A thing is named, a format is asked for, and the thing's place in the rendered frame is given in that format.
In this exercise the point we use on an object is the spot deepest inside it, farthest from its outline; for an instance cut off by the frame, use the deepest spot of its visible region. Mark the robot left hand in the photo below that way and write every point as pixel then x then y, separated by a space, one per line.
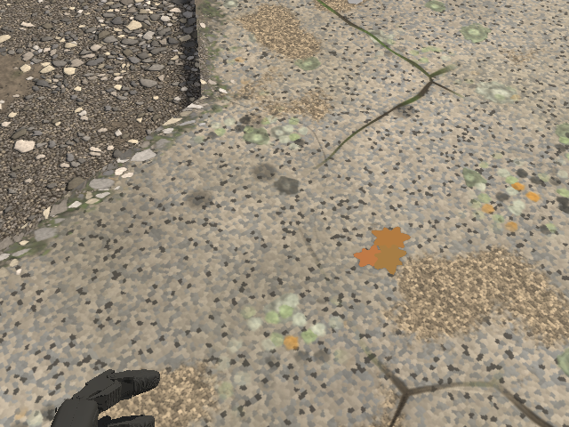
pixel 101 393

